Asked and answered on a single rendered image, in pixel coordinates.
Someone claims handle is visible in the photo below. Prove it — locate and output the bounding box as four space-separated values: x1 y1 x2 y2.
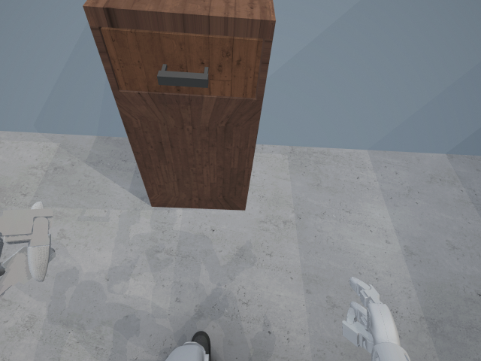
157 64 209 88

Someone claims cabinet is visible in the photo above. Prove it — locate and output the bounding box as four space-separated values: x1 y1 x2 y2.
83 0 276 211

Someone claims left robot foot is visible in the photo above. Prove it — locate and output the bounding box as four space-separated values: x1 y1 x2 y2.
192 331 210 361

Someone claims robot left hand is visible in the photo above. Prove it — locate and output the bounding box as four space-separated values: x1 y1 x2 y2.
0 202 56 300

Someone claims left robot shin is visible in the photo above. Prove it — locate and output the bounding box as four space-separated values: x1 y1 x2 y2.
184 341 205 351

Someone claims robot right hand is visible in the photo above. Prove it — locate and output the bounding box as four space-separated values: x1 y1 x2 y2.
342 277 401 353

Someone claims robot right forearm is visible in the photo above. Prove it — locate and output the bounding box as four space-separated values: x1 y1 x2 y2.
371 342 410 361

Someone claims drawer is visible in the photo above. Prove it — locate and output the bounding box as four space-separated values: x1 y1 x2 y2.
101 27 263 98

